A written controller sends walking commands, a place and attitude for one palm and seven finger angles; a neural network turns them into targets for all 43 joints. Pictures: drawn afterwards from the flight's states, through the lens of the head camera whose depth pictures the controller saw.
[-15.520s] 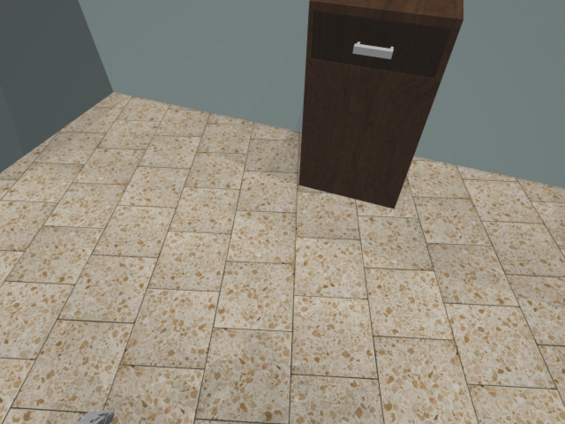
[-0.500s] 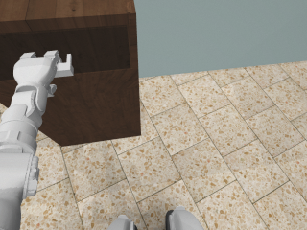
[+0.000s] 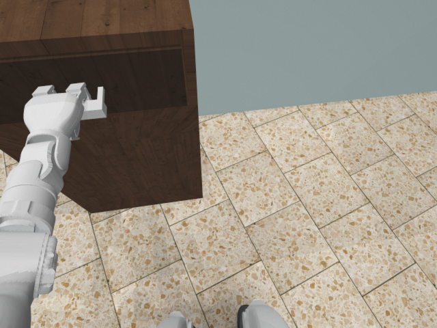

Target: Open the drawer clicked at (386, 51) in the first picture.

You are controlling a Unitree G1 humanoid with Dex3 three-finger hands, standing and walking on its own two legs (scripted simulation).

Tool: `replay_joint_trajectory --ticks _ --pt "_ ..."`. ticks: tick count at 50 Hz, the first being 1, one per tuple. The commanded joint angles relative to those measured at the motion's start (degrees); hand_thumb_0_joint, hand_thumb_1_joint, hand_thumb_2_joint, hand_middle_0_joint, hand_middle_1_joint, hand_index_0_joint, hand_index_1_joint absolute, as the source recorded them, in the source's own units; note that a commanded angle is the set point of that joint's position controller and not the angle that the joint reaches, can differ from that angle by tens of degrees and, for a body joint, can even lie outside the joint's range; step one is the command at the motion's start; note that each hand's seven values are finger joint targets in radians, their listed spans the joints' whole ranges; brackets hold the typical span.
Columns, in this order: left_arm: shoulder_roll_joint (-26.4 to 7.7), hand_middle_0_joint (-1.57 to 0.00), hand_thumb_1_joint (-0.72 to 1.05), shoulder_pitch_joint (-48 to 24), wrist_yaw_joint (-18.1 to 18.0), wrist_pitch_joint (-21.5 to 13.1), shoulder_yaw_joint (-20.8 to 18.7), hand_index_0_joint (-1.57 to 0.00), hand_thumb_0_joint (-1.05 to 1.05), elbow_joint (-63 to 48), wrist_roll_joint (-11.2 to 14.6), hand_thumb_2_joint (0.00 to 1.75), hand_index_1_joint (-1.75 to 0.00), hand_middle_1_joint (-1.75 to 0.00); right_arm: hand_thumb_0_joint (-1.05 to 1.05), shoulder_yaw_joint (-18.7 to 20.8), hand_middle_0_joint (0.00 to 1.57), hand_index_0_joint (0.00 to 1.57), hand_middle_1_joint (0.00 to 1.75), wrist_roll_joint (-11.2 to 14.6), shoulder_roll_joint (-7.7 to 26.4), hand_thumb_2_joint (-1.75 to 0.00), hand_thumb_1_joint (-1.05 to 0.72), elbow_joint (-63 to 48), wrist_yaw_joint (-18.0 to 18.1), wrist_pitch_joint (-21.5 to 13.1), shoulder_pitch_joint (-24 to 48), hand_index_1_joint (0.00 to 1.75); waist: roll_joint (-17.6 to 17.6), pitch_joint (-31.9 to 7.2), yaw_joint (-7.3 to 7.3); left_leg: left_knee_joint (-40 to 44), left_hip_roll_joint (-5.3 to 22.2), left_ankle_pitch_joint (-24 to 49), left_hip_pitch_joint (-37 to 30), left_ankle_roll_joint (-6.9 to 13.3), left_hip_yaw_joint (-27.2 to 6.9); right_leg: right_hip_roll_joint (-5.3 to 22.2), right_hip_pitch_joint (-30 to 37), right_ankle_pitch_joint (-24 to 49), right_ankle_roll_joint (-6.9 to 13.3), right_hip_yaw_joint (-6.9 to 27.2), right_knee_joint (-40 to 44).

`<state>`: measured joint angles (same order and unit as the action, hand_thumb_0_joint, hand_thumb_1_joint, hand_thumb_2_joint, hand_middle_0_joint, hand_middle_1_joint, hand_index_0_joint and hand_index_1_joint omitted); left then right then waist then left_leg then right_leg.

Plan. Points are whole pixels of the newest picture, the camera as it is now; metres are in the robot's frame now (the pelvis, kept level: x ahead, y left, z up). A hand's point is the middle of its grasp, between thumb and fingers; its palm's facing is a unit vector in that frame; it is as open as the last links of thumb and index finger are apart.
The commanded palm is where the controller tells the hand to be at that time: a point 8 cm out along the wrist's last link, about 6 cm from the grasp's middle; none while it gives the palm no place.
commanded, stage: pull the drawer open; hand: left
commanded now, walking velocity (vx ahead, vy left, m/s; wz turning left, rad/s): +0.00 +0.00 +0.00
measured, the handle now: (69, 103) +0.53 +0.27 +0.03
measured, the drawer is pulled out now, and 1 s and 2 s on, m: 0.01 0.12 0.25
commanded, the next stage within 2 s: none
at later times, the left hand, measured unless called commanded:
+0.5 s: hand (67, 162) +0.41 +0.26 +0.01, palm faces -0.04 -0.03 -1.00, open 5.9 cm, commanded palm +0.39 +0.25 +0.06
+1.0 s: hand (65, 188) +0.36 +0.25 +0.01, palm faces -0.03 -0.04 -1.00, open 5.9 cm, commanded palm +0.33 +0.26 +0.06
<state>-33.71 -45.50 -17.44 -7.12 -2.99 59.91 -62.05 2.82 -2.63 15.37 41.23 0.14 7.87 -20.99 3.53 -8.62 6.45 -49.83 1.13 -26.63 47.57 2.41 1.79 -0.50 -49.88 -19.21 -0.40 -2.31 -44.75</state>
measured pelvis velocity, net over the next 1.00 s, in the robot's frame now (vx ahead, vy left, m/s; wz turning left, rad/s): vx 0.00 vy -0.01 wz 0.00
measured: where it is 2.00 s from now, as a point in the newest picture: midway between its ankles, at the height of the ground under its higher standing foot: outside the picture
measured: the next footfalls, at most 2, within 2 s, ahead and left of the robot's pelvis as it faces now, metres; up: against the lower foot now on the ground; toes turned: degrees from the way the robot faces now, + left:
none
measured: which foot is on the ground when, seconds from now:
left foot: down 0.00-1.00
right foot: down 0.00-1.00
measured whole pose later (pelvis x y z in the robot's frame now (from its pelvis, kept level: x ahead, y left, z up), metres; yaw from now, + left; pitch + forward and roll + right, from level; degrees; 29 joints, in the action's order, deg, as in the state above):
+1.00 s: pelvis +0.00 -0.01 +0.01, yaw +0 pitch +17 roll -1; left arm -25.5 -18.8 -21.9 -5.9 -1.7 38.1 -61.2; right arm 3.4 -0.7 14.8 38.3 1.4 7.9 -14.8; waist 2.9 -7.9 1.0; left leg -44.2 0.5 -24.7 36.1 1.8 2.8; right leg -0.2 -40.2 -18.7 0.2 -1.0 -42.3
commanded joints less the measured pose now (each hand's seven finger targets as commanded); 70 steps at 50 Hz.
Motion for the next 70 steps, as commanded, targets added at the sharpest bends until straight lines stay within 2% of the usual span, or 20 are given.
replay_joint_trajectory --ticks 1,3,4,7,9,13,16,21,22,25,35,38,42,44,50,59,60,64,66,70 --pt "-12.14 -0.4 0.9 -13.34 -1.66 -1.57 -3.14 -0.4 0.0 -13.19 1.39 0.9 -1.35 -1.35 0.0 3.63 0.2 0.2 0.3 0.18 9.63 -0.9 -0.9 -2.79 0.47 -0.36 -8.8 0.3 3.22 -27.91 -2.01 3.66 -0.31 43.14 -18.72 -0.6 -2.62 -1.91 19.96 26.63 2.08 0.22 1.15" --pt "-10.69 -0.4 0.9 -10.14 -2.11 -1.28 -2.86 -0.4 0.0 -13.03 1.43 0.9 -1.35 -1.35 0.0 3.91 0.2 0.2 0.3 0.36 9.58 -0.9 -0.9 -2.93 0.31 -0.24 -8.0 0.3 1.64 -26.05 -2.09 4.18 -0.27 41.46 -18.42 -0.46 -2.34 -1.91 19.9 25.53 2.07 0.06 1.74" --pt "-12.2 -0.4 0.9 -9.85 -2.37 -1.35 -4.46 -0.4 0.0 -13.79 1.48 0.9 -1.35 -1.35 0.0 3.83 0.2 0.2 0.3 0.26 9.8 -0.9 -0.9 -2.87 0.37 -0.09 -7.72 0.3 0.48 -26.32 -2.62 4.37 -0.19 42.04 -18.0 -0.41 -2.52 -1.79 20.73 26.01 2.17 0.18 1.53" --pt "-9.25 -0.4 0.9 -7.42 -3.1 -0.68 -2.52 -0.4 0.0 -14.37 1.2 0.9 -1.35 -1.35 0.0 4.0 0.2 0.2 0.3 0.59 9.49 -0.9 -0.9 -3.32 0.13 0.13 -6.62 0.3 0.32 -23.67 -2.45 5.12 -0.32 40.44 -18.13 -0.47 -2.18 -1.86 20.15 24.94 2.15 -0.09 2.16" --pt "-10.2 -0.4 0.9 -8.15 -3.77 -0.74 -3.54 -0.4 0.0 -16.46 0.99 0.9 -1.35 -1.35 0.0 4.07 0.2 0.2 0.3 0.45 9.52 -0.9 -0.9 -3.38 0.25 0.21 -6.17 0.3 0.55 -25.22 -2.92 5.19 -0.34 41.36 -19.01 -0.51 -2.34 -1.72 20.74 25.18 2.33 0.04 1.91" --pt "-7.59 -0.4 0.9 -5.84 -4.59 0.25 -2.08 -0.4 0.0 -17.17 0.6 0.9 -1.35 -1.35 0.0 4.17 0.2 0.2 0.3 0.71 9.03 -0.9 -0.9 -3.83 0.15 0.2 -4.89 0.3 1.48 -23.72 -3.33 5.71 -0.21 42.64 -20.74 -0.98 -2.55 -1.74 19.78 24.34 2.38 -0.41 2.07" --pt "-6.07 -0.4 0.9 -3.72 -5.11 0.44 -1.71 -0.4 0.0 -20.74 0.8 0.9 -1.35 -1.35 0.0 4.42 0.2 0.2 0.3 0.75 8.58 -0.9 -0.9 -4.55 0.0 0.09 -4.19 0.3 1.98 -26.0 -3.82 5.49 0.02 45.95 -23.2 -1.16 -2.78 -1.68 20.59 25.76 2.36 -0.25 2.09" --pt "-5.31 -0.4 0.9 -1.03 -5.53 1.02 -1.8 -0.4 0.0 -23.43 1.17 0.9 -1.35 -1.35 0.0 4.22 0.2 0.2 0.3 1.05 8.37 -0.9 -0.9 -5.6 0.16 -0.06 -2.15 0.3 -0.26 -23.46 -3.86 6.64 -0.33 42.37 -22.1 -0.73 -2.44 -1.51 22.36 25.59 2.33 -0.22 2.93" --pt "-5.87 -0.4 0.9 1.04 -5.59 1.35 -2.49 -0.4 0.0 -22.99 1.09 0.9 -1.35 -1.35 0.0 4.08 0.2 0.2 0.3 1.12 8.37 -0.9 -0.9 -5.81 0.21 0.04 -1.54 0.3 -0.15 -23.12 -4.49 6.91 -0.55 41.19 -21.44 -0.75 -2.22 -1.51 22.84 25.03 2.42 -0.09 2.98" --pt "-3.69 -0.4 0.9 -0.1 -5.92 1.57 -0.44 -0.4 0.0 -23.57 0.63 0.9 -1.35 -1.35 0.0 3.97 0.2 0.2 0.3 1.3 8.11 -0.9 -0.9 -6.09 0.43 -0.07 -0.44 0.3 1.22 -20.86 -3.85 7.39 -0.7 38.78 -22.01 -0.99 -2.28 -1.54 20.99 22.52 2.52 -0.52 3.38" --pt "-6.31 -0.4 0.9 4.92 -6.08 1.37 -3.28 -0.4 0.0 -24.88 1.12 0.9 -1.35 -1.35 0.0 3.43 0.2 0.2 0.3 1.51 7.96 -0.9 -0.9 -7.07 1.31 -0.63 2.13 0.3 -1.47 -19.85 -5.39 8.77 -1.87 31.15 -18.21 -0.39 -0.98 -1.23 25.6 22.87 2.72 0.4 3.82" --pt "-5.92 -0.4 0.9 9.3 -6.14 1.31 -3.88 -0.4 0.0 -25.84 1.49 0.9 -1.35 -1.35 0.0 3.51 0.2 0.2 0.3 1.63 7.76 -0.9 -0.9 -7.66 1.43 -0.93 3.02 0.3 -1.65 -19.59 -6.29 9.08 -2.02 30.68 -17.97 -0.35 -0.56 -1.25 26.57 23.12 2.7 0.55 4.0" --pt "-5.12 -0.4 0.9 10.77 -6.35 1.34 -3.55 -0.4 0.0 -27.61 1.6 0.9 -1.35 -1.35 0.0 3.55 0.2 0.2 0.3 1.77 7.76 -0.9 -0.9 -8.16 1.59 -1.39 3.86 0.3 -2.25 -18.65 -6.1 9.5 -2.03 28.4 -17.9 -0.33 -0.44 -1.29 26.33 21.74 2.65 0.56 4.38" --pt "-7.49 -0.4 0.9 13.84 -6.45 1.44 -6.16 -0.4 0.0 -28.67 2.05 0.9 -1.35 -1.35 0.0 3.49 0.2 0.2 0.3 1.71 7.99 -0.9 -0.9 -8.25 1.73 -1.53 4.43 0.3 -2.78 -19.48 -7.11 9.71 -2.23 27.9 -16.79 -0.22 -0.23 -1.15 28.44 22.64 2.72 1.09 4.3" --pt "-4.66 -0.4 0.9 16.84 -6.87 2.4 -4.16 -0.4 0.0 -32.23 2.01 0.9 -1.35 -1.35 0.0 3.45 0.2 0.2 0.3 2.1 7.7 -0.9 -0.9 -8.95 1.94 -2.21 5.73 0.3 -1.71 -17.58 -6.72 10.37 -2.08 27.23 -18.23 -0.43 -0.26 -1.18 27.09 21.09 2.66 0.68 4.77" --pt "-5.66 -0.4 0.9 22.86 -6.69 4.04 -6.05 -0.4 0.0 -35.29 2.76 0.9 -1.35 -1.35 0.0 3.18 0.2 0.2 0.3 2.15 7.73 -0.9 -0.9 -9.37 2.6 -2.97 7.81 0.3 -3.22 -16.36 -7.88 11.1 -2.26 26.32 -18.17 -0.51 -0.08 -1.1 28.94 21.0 2.68 0.73 5.25" --pt "-5.13 -0.4 0.9 23.45 -6.68 4.01 -5.36 -0.4 0.0 -36.9 2.59 0.9 -1.35 -1.35 0.0 3.06 0.2 0.2 0.3 2.16 7.43 -0.9 -0.9 -9.82 2.59 -3.07 7.96 0.3 -1.41 -16.93 -8.3 11.28 -2.33 26.9 -18.91 -0.64 -0.01 -0.95 29.24 21.48 2.72 0.88 5.21" --pt "-3.71 -0.4 0.9 31.37 -6.63 4.77 -6.2 -0.4 0.0 -40.26 3.68 0.9 -1.35 -1.35 0.0 3.04 0.2 0.2 0.3 2.14 7.17 -0.9 -0.9 -10.72 2.43 -3.48 9.41 0.3 -3.02 -17.24 -8.91 11.07 -2.04 30.25 -19.98 -0.74 -0.14 -1.02 30.73 24.09 2.65 0.73 5.21" --pt "-2.5 -0.4 0.9 31.57 -6.54 5.12 -4.94 -0.4 0.0 -41.0 3.53 0.9 -1.35 -1.35 0.0 2.8 0.2 0.2 0.3 2.21 6.99 -0.9 -0.9 -11.0 2.58 -3.64 10.05 0.3 -2.92 -14.01 -8.35 11.57 -2.08 28.12 -19.5 -0.83 -0.03 -1.0 29.51 23.06 2.55 0.64 5.74" --pt "-3.43 -0.4 0.9 32.99 -7.02 5.55 -5.85 -0.4 0.0 -44.39 3.02 0.9 -1.35 -1.35 0.0 2.55 0.2 0.2 0.3 2.01 6.81 -0.9 -0.9 -11.5 2.76 -3.9 11.06 0.3 -1.54 -14.48 -8.96 11.84 -2.07 28.12 -20.94 -1.07 -0.28 -0.89 29.43 21.68 2.7 0.51 5.66"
